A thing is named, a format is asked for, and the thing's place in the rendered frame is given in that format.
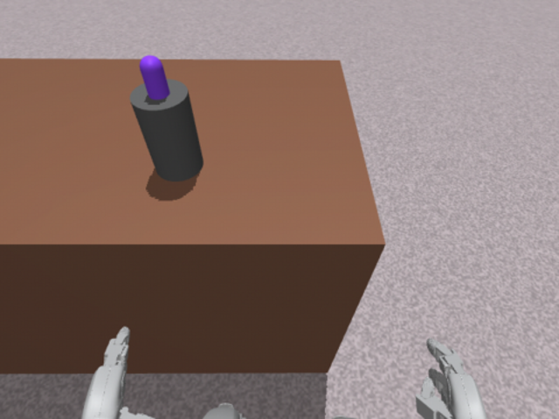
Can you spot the bottle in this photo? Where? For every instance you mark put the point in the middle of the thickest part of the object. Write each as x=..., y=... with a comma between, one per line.
x=164, y=113

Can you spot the left robot hand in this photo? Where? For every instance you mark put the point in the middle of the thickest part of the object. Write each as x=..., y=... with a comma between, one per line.
x=104, y=398

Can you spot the right robot hand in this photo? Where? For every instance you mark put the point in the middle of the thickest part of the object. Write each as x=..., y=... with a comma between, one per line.
x=460, y=396

